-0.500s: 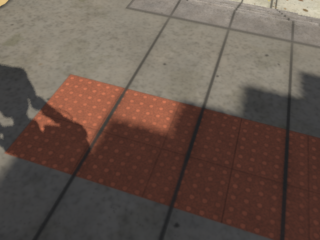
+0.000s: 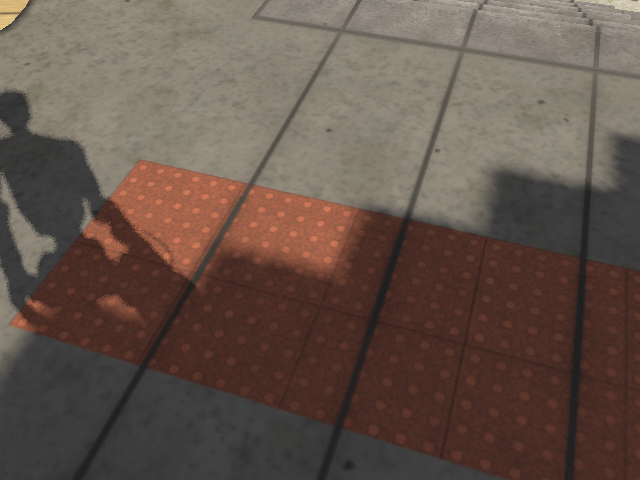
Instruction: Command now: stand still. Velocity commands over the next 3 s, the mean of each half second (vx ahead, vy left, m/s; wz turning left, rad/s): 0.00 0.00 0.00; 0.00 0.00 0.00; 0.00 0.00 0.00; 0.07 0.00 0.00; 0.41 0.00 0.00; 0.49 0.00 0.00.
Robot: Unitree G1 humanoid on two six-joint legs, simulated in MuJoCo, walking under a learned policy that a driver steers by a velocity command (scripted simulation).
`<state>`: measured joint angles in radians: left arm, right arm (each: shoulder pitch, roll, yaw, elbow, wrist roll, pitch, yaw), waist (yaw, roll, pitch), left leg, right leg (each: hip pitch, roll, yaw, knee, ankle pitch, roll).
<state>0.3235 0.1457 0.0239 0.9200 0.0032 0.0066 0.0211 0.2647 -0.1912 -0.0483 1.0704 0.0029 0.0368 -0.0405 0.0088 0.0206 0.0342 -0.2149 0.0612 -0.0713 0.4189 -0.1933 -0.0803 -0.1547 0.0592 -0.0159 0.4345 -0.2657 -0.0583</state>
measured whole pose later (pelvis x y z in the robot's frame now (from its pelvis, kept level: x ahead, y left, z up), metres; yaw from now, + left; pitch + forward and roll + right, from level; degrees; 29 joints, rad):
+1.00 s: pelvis +0.02 +0.00 +0.00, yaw -1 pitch -1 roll +0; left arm 0.33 0.17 0.03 1.01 0.00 0.03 0.03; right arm 0.30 -0.16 -0.05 1.15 0.01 0.03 -0.06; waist 0.00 0.01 0.02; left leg -0.18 0.06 -0.05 0.40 -0.22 -0.07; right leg -0.12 0.05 0.00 0.41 -0.28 -0.05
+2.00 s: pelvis +0.05 +0.02 +0.00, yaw -1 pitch +1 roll +0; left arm 0.44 0.20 0.06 1.00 -0.03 0.00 0.05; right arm 0.32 -0.17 -0.06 1.12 0.04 -0.03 -0.04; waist 0.04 -0.01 -0.02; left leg -0.32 0.03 0.03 0.67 -0.47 0.05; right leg -0.09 0.05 0.02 0.40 -0.33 -0.08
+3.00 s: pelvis +0.58 +0.06 -0.14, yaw -1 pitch +3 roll -2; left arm 0.36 0.25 0.05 0.97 -0.02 -0.09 -0.01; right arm 0.08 -0.23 -0.04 0.82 0.01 -0.10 -0.01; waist 0.06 0.03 0.01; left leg -0.69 0.10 -0.05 0.69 0.00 0.00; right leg -0.12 0.08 -0.03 0.32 -0.25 -0.06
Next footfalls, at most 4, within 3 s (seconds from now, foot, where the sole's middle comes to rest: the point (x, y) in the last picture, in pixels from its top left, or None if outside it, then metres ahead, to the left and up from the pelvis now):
2.12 left None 0.14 0.14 -0.78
2.66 right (361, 477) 0.56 -0.04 -0.92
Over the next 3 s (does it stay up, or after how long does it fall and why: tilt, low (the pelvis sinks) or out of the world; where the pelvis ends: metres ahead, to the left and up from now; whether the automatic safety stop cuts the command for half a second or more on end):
stays up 0.58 0.06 -0.14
